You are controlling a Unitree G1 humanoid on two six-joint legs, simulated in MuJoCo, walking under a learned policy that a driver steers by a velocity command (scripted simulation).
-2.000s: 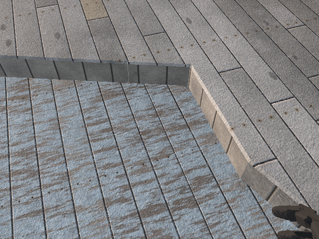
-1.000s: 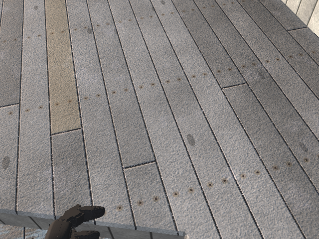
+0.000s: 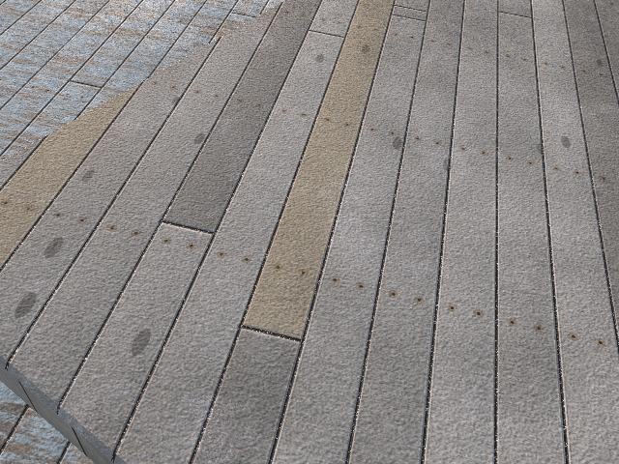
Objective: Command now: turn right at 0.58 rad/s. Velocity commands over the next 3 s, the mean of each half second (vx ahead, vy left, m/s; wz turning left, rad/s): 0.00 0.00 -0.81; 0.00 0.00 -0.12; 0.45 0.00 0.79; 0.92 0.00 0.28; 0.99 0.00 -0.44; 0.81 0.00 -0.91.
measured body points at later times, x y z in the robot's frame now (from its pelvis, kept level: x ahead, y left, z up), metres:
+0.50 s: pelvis +0.03 -0.08 +0.02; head +0.06 -0.10 +0.47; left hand +0.35 +0.01 -0.02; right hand +0.01 -0.40 -0.08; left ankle -0.02 +0.09 -0.63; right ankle +0.06 -0.20 -0.59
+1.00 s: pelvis +0.12 -0.10 +0.14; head +0.14 -0.11 +0.59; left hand +0.37 +0.03 +0.04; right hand +0.12 -0.38 +0.04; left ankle +0.26 -0.01 -0.53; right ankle +0.06 -0.21 -0.59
